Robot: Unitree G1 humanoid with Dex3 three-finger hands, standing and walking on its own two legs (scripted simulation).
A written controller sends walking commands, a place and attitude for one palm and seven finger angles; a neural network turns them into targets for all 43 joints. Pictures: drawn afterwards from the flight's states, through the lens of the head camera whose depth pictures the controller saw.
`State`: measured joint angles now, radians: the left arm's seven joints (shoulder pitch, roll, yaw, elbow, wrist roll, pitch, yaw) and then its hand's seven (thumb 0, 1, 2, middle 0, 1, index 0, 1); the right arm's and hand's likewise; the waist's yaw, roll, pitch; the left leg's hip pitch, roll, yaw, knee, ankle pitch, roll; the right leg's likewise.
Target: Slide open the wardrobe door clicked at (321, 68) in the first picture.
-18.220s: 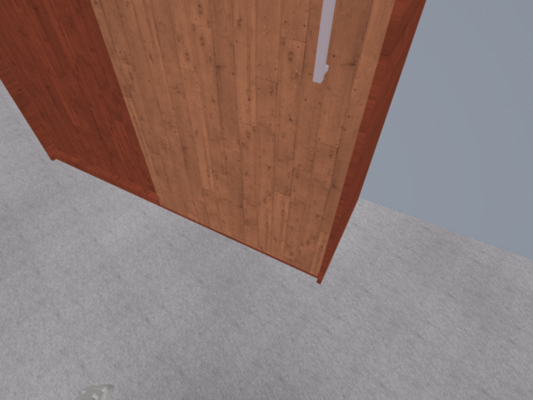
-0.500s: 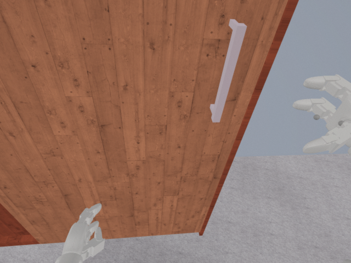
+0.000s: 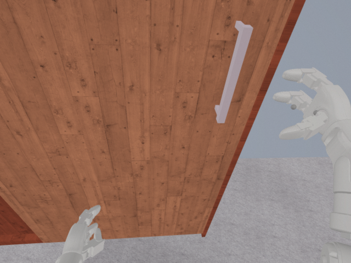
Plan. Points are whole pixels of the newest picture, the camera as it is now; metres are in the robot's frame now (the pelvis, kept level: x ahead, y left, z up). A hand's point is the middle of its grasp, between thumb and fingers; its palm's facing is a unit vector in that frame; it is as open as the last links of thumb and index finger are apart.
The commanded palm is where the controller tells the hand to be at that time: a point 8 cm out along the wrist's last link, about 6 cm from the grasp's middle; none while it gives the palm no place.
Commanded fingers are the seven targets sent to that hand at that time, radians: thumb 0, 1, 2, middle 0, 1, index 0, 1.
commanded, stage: move the hooked fingers beside the handle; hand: right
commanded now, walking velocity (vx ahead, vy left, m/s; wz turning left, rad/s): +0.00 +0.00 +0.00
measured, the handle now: (229, 77) +0.45 -0.09 +0.25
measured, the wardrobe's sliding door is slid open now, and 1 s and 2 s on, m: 0.00 0.00 0.00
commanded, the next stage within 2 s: feel for the door with the fingertips in 1.26 s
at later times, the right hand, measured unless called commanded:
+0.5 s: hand (268, 95) +0.39 -0.16 +0.25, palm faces -0.07 +1.00 -0.03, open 14.0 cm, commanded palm +0.37 -0.21 +0.25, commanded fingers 0.00 0.50 -0.30 0.30 1.20 0.30 1.20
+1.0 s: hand (264, 95) +0.39 -0.15 +0.25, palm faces -0.07 +1.00 -0.04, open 14.0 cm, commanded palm +0.37 -0.20 +0.26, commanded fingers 0.00 0.50 -0.30 0.30 1.20 0.30 1.20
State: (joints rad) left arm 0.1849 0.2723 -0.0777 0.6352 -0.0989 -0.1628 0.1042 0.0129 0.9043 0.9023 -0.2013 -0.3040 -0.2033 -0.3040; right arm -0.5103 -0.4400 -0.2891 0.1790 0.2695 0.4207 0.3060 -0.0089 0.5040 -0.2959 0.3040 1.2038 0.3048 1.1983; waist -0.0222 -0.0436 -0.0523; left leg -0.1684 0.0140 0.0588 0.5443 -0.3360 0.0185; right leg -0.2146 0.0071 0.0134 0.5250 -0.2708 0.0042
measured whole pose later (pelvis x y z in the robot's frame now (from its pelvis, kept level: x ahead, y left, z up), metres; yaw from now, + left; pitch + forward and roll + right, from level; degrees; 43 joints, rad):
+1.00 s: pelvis +0.00 +0.00 +0.00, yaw +1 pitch -2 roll -1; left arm 0.20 0.26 -0.06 0.65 -0.09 -0.11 0.10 0.01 0.91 0.90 -0.20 -0.30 -0.20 -0.30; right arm -0.61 -0.34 -0.21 0.26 0.24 0.42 0.17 -0.01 0.50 -0.30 0.30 1.20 0.30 1.20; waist 0.00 -0.04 -0.05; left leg -0.16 0.01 0.05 0.52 -0.32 0.02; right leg -0.20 0.00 0.00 0.49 -0.26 0.00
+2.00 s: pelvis +0.00 +0.01 +0.00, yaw +1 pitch -2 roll -1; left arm 0.23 0.25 -0.05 0.65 -0.09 -0.07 0.09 0.01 0.90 0.90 -0.20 -0.30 -0.20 -0.30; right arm -0.65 -0.30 -0.18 0.27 0.23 0.43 0.09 -0.01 0.50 -0.30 0.30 1.20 0.30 1.20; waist 0.02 -0.04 -0.05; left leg -0.15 0.00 0.04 0.50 -0.31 0.03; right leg -0.18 -0.01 -0.01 0.46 -0.25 0.01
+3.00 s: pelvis +0.00 +0.01 +0.00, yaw +2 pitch -3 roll -1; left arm 0.20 0.25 -0.05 0.63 -0.09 -0.04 0.08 0.01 0.91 0.90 -0.20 -0.30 -0.20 -0.30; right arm -0.60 -0.25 -0.15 0.18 0.23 0.47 0.04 -0.01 0.50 -0.30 0.30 1.20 0.27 1.18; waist 0.02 -0.04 -0.05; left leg -0.13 0.00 0.04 0.49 -0.31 0.03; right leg -0.16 -0.01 -0.01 0.46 -0.25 0.01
